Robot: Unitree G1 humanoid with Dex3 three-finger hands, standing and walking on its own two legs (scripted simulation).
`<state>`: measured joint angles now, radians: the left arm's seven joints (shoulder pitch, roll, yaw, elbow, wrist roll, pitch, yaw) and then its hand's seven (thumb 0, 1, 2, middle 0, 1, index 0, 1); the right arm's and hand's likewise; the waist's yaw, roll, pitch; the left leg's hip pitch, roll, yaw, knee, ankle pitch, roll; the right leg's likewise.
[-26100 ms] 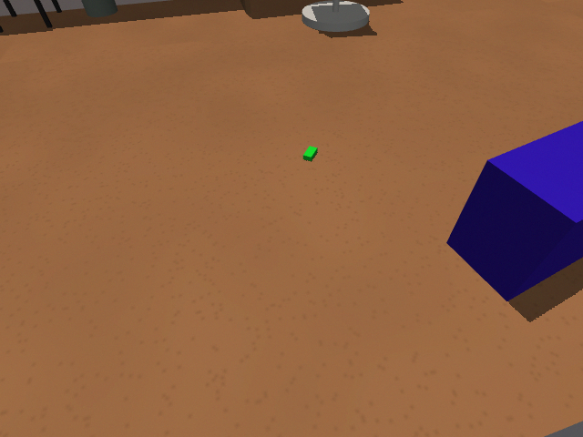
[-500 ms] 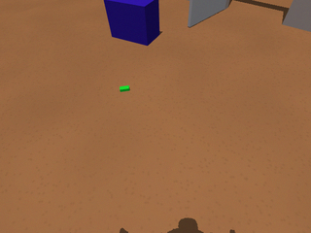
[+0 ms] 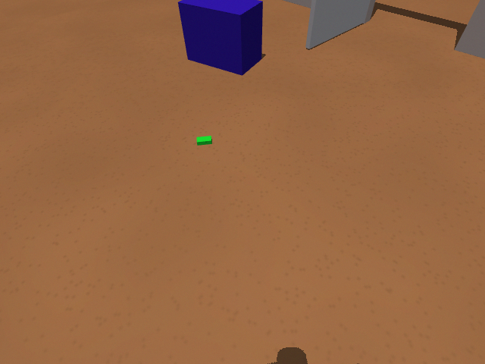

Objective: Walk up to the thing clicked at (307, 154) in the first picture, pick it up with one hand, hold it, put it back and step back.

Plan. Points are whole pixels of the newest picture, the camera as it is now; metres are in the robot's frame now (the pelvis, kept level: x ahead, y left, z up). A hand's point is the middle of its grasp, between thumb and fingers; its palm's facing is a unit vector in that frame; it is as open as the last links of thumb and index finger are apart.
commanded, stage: stand
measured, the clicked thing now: (204, 140) +1.51 +0.27 -0.77
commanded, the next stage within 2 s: walk up in 2.00 s
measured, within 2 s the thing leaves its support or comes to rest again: neither
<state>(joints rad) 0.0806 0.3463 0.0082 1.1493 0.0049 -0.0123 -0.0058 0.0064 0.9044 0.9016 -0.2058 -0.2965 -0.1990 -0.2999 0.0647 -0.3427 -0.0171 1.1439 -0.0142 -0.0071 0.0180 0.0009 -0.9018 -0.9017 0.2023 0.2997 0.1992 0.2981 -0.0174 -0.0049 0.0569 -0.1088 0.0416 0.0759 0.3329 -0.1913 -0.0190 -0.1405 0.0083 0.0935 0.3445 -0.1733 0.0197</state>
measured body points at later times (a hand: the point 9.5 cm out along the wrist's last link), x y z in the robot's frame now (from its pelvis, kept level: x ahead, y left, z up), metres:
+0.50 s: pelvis +0.00 +0.00 +0.00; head +0.01 +0.00 +0.45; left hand +0.09 +0.30 -0.13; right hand +0.08 -0.30 -0.13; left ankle -0.01 +0.13 -0.75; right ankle +0.01 -0.13 -0.75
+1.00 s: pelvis +0.00 +0.00 +0.00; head +0.01 +0.00 +0.45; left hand +0.08 +0.30 -0.13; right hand +0.08 -0.30 -0.13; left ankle -0.01 +0.13 -0.75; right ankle +0.01 -0.13 -0.75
